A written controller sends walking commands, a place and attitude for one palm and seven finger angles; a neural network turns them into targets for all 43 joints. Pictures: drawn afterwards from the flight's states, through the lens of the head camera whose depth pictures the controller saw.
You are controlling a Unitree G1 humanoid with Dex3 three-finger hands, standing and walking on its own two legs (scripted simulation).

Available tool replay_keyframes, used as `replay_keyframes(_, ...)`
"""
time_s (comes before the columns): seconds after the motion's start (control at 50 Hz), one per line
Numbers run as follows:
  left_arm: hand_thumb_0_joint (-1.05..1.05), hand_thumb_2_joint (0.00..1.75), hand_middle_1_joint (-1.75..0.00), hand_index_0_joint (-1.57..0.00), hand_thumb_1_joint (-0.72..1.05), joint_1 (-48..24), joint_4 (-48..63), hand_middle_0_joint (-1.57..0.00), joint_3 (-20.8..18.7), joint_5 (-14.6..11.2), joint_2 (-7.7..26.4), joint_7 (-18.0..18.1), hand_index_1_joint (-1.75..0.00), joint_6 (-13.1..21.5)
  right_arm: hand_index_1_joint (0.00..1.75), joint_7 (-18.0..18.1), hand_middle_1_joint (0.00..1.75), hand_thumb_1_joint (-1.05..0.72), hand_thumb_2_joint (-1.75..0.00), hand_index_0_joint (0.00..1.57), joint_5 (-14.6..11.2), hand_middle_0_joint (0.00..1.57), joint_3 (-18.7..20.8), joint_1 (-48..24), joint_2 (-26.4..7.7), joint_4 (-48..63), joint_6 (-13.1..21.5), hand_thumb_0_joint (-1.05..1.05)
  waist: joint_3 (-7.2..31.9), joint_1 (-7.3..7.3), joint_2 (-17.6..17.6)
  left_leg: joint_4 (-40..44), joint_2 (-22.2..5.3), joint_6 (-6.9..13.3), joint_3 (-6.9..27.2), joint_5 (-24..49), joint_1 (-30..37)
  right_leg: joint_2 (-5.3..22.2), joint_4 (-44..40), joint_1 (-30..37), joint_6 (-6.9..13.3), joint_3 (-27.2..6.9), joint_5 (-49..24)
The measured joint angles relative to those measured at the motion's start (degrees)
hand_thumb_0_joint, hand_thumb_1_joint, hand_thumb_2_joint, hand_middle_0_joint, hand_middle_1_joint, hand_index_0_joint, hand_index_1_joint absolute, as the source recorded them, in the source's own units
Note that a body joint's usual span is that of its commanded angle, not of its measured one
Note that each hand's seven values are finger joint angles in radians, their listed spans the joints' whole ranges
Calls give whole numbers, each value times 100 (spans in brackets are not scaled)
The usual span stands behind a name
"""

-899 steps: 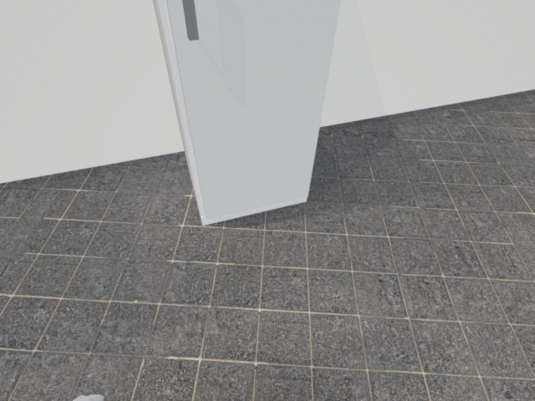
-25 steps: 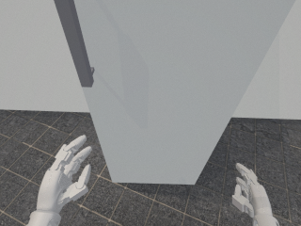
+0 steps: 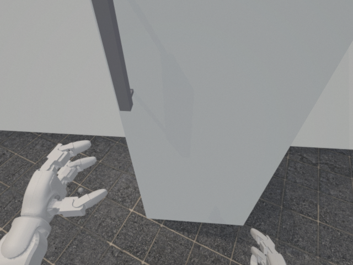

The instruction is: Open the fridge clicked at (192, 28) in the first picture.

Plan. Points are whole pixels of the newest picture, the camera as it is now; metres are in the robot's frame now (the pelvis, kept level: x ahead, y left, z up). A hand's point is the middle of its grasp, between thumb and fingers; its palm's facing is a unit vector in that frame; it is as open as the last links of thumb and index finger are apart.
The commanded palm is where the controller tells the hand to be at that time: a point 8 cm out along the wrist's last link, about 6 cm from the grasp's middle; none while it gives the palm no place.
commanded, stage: raise the hand to about handle height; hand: left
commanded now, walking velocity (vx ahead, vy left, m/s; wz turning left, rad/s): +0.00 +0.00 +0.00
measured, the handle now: (117, 46) +0.45 +0.15 +0.29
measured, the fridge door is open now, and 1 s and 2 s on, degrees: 0 0 0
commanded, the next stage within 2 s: move the hooked fingers beside the handle in 1.28 s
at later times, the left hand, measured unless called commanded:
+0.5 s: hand (35, 137) +0.26 +0.25 +0.23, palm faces +0.11 -0.99 -0.12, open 13.6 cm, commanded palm +0.22 +0.29 +0.24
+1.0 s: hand (18, 99) +0.28 +0.26 +0.28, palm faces +0.08 -0.99 -0.12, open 14.0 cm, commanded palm +0.23 +0.30 +0.29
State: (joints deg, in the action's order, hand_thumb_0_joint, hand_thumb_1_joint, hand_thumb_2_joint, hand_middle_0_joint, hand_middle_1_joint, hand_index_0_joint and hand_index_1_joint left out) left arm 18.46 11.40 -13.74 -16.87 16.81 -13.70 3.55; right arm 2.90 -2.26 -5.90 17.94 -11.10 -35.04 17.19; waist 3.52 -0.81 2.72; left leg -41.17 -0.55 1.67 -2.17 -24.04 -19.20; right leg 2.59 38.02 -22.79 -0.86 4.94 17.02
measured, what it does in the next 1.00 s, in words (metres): stands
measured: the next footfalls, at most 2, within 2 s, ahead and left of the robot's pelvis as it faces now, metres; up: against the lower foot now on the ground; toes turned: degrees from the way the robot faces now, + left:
none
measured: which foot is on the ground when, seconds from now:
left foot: down 0.00-1.00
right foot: down 0.00-1.00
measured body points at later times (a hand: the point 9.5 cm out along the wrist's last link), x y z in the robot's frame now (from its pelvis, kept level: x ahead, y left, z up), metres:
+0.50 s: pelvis +0.00 -0.02 +0.02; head -0.03 -0.04 +0.47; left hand +0.24 +0.30 +0.24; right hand +0.23 -0.21 -0.03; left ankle -0.03 +0.09 -0.72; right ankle +0.03 -0.13 -0.72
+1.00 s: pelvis +0.00 -0.02 +0.02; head -0.04 -0.05 +0.47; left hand +0.27 +0.32 +0.29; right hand +0.21 -0.25 -0.04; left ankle -0.03 +0.09 -0.72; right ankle +0.03 -0.13 -0.72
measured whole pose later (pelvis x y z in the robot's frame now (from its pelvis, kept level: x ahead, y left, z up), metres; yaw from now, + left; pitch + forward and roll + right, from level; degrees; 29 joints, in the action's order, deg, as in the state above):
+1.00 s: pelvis +0.00 -0.02 +0.02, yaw +0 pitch -4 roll +0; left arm -18.3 -5.2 -29.7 -18.6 33.9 -26.9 -25.2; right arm 3.9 -6.1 -5.4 9.8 -18.0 -36.0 10.6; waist 1.9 -3.3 4.4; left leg -28.0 -0.5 0.4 -1.6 -17.5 -6.9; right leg 1.9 27.6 -11.4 0.5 5.7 12.5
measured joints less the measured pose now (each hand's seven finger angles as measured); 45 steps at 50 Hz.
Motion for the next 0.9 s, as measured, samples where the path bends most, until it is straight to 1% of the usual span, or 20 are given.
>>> replay_keyframes(0.06, 0, 55, -83, -26, 7, -77, 123, -27, -112, -32, 9, -28, -84, -51, 30, 36, 30, -89, -89, 21, -27, 21, 105, 41, -203, -95, 116, 2, -44, -57, -2, 178, 17, 10, -10, 66, 182, 6, -161, 177, -12, -7, -57)
replay_keyframes(0.1, 0, 53, -86, -27, 3, -210, 126, -27, -157, -34, 46, -78, -87, -144, 30, 86, 30, -90, -90, 21, -52, 21, 170, 12, -328, -154, 165, 2, -79, -104, -13, 290, 31, 12, -2, 112, 306, 14, -260, 300, -15, 1, -89)
replay_keyframes(0.2, 0, 48, -94, -28, -9, -638, 26, -28, -352, -62, 243, -208, -94, -530, 30, 222, 30, -90, -90, 20, -107, 21, 271, -199, -507, -195, 220, 2, -167, -187, -44, 589, 40, -8, 23, 237, 656, 8, -518, 644, 2, 31, -176)
replay_keyframes(0.34, -1, 41, -105, -29, -26, -1363, -205, -29, -779, -213, 538, -449, -105, -1045, 30, 287, 29, -90, -90, 20, -165, 20, 199, -565, -488, -109, 194, 2, -204, -302, -24, 964, 16, -59, 64, 397, 1079, -34, -845, 1061, 50, 80, -288)
replay_keyframes(0.44, -1, 36, -112, -30, -37, -1938, -450, -30, -1004, -229, 739, -656, -112, -1527, 30, 273, 29, -90, -90, 20, -209, 20, 60, -763, -404, -62, 27, 2, -221, -385, 37, 1159, 5, -89, 100, 499, 1261, -54, -1008, 1243, 83, 120, -354)
replay_keyframes(0.5, -1, 34, -115, -30, -42, -2258, -604, -30, -1104, -221, 873, -769, -115, -1797, 30, 259, 29, -90, -90, 20, -230, 20, -23, -836, -356, -57, -93, 2, -237, -410, 74, 1246, 0, -107, 124, 552, 1324, -61, -1079, 1308, 103, 145, -388)
replay_keyframes(0.62, -1, 31, -119, -30, -48, -2814, -895, -31, -1302, -221, 1151, -961, -119, -2183, 30, 220, 30, -90, -90, 20, -260, 21, -123, -868, -324, -110, -289, 2, -235, -412, 139, 1362, -9, -134, 152, 631, 1381, -75, -1171, 1364, 132, 175, -439)
replay_keyframes(0.72, -2, 31, -120, -31, -49, -3309, -1256, -31, -1443, -172, 1409, -1068, -120, -2454, 30, 197, 30, -90, -90, 21, -304, 21, -129, -834, -401, -179, -412, 2, -231, -386, 170, 1404, -11, -147, 161, 671, 1385, -77, -1192, 1362, 147, 183, -462)
replay_keyframes(0.82, -2, 30, -120, -31, -50, -3799, -1579, -31, -1529, -102, 1659, -1182, -120, -2678, 30, 185, 30, -90, -90, 21, -336, 21, -83, -806, -526, -227, -493, 2, -224, -345, 182, 1424, 0, -147, 155, 698, 1369, -67, -1182, 1330, 153, 176, -473)
replay_keyframes(0.9, -2, 30, -120, -31, -50, -3908, -1835, -31, -1610, -172, 1822, -1327, -120, -2776, 30, 126, 30, -90, -90, 20, -368, 21, -33, -816, -614, -202, -591, 2, -154, -280, 188, 1395, 4, -143, 116, 693, 1292, -63, -1127, 1225, 148, 136, -467)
